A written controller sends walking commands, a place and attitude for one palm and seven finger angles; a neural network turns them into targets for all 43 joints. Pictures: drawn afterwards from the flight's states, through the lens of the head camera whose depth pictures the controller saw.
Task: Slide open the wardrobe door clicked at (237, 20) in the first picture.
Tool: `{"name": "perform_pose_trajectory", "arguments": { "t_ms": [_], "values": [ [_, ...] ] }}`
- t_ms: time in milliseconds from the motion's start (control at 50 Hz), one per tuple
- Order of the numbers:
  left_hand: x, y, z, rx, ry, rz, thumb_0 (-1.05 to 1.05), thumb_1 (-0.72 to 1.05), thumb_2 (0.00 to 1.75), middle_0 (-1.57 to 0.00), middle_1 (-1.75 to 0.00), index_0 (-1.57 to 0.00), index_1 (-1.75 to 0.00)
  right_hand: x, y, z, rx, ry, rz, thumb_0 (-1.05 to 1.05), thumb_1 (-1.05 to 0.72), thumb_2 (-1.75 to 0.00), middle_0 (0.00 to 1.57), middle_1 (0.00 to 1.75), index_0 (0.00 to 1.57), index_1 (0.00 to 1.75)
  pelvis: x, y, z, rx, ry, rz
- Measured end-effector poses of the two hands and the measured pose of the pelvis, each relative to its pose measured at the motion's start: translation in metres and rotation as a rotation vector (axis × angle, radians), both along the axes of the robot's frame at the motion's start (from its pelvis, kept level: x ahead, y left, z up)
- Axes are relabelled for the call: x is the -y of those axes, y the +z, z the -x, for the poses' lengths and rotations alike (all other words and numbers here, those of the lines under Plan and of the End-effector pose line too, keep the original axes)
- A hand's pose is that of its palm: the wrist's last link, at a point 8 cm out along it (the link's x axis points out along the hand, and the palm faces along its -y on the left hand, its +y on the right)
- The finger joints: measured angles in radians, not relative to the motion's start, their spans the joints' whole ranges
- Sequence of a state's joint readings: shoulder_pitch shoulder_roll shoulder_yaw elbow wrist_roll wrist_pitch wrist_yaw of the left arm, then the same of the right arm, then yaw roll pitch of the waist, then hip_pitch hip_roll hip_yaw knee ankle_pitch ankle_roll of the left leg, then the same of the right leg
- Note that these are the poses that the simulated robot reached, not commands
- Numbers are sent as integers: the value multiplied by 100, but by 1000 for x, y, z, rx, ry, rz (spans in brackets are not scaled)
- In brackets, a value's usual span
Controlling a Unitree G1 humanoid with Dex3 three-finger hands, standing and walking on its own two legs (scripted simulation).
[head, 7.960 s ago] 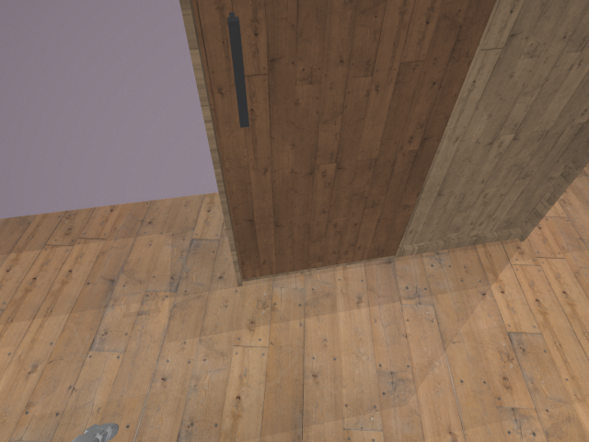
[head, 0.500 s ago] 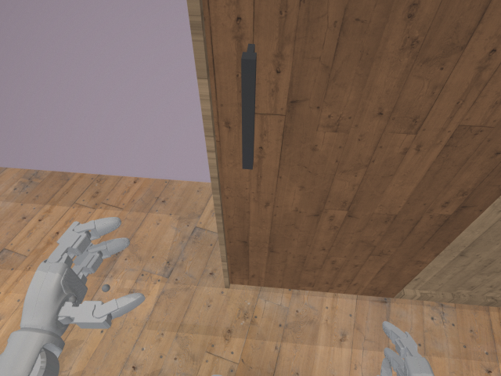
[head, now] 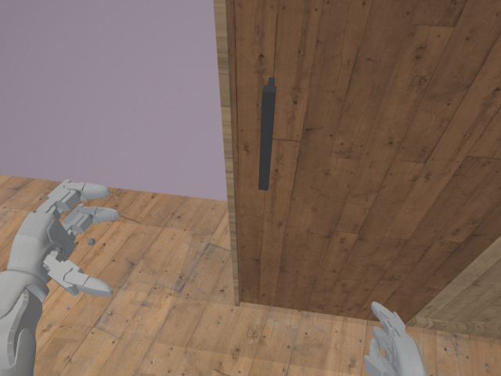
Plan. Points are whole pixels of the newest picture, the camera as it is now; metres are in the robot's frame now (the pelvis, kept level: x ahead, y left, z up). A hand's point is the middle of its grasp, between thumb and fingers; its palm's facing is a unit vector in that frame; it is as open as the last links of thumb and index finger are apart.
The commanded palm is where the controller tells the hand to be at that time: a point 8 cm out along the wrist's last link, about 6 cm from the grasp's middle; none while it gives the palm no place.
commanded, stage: raise the hand with hooked fingers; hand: left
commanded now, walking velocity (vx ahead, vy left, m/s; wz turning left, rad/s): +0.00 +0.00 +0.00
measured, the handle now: (267, 138) +0.50 +0.03 +0.13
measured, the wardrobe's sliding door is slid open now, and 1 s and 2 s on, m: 0.00 0.00 0.00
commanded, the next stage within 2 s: move the hooked fingers beside the handle in 0.70 s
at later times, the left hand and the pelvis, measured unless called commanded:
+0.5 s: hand (92, 214) +0.28 +0.26 +0.14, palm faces +0.02 -1.00 -0.05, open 14.0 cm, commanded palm +0.25 +0.31 +0.15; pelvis +0.01 -0.01 +0.01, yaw -1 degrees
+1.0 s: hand (112, 209) +0.30 +0.24 +0.14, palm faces +0.00 -1.00 -0.04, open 14.0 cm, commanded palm +0.27 +0.28 +0.15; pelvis +0.00 -0.02 +0.01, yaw +0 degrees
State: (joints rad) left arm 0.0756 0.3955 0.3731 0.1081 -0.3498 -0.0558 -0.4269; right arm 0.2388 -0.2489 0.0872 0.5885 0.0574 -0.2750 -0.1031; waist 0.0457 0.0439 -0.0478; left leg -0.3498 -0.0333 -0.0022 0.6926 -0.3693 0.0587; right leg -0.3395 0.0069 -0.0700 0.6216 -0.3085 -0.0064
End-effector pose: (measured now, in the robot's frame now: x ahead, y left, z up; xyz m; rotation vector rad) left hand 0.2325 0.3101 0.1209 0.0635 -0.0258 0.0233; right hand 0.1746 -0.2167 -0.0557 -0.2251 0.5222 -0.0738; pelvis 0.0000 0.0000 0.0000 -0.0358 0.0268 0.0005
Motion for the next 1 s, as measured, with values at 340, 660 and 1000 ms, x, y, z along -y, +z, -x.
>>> {"name": "perform_pose_trajectory", "arguments": {
  "t_ms": [340,660,1000],
  "values": [
    [-13,31,-30,-2,-8,0,-2,-50,30,-30,-120,-30,-120,23,-2,14,-60,-52,18,2,-90,-90,20,30,21,30,5,8,-3,13,-7,-11],
    [0,24,-28,-10,6,12,-2,-50,30,-30,-120,-30,-120,30,1,7,-45,-57,13,2,-90,-90,20,30,21,30,14,9,-5,17,-10,-15],
    [21,23,-41,-12,-20,28,-2,-50,30,-30,-120,-30,-120,32,-4,9,-59,-57,8,2,-90,-90,20,30,21,30,18,9,-1,18,1,-19]
  ]
}}
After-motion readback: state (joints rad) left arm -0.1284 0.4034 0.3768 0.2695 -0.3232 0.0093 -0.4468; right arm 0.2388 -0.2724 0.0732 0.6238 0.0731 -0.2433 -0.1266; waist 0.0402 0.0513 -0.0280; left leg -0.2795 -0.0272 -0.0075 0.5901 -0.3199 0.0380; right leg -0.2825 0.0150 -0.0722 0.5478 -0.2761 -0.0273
